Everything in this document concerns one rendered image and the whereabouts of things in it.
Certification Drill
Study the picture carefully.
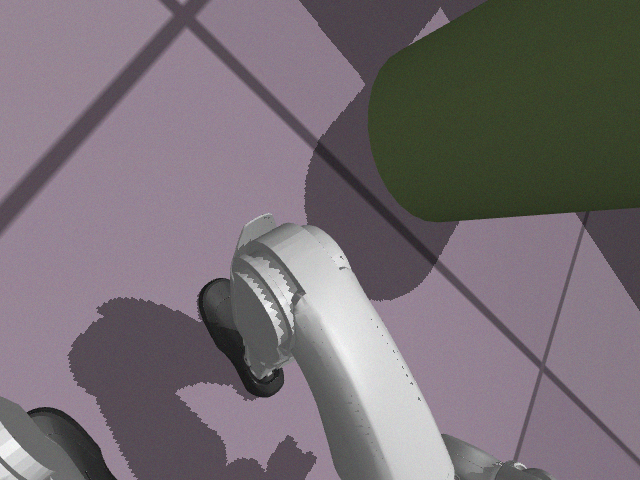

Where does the right robot hand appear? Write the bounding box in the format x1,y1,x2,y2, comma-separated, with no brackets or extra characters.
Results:
441,434,504,480

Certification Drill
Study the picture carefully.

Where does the right robot foot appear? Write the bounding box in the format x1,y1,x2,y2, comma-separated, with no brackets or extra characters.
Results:
198,278,284,398

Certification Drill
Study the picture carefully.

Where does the right robot arm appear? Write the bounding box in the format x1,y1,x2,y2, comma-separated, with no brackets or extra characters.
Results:
494,460,557,480

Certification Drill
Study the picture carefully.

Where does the left robot foot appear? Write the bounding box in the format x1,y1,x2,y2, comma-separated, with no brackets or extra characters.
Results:
26,407,117,480

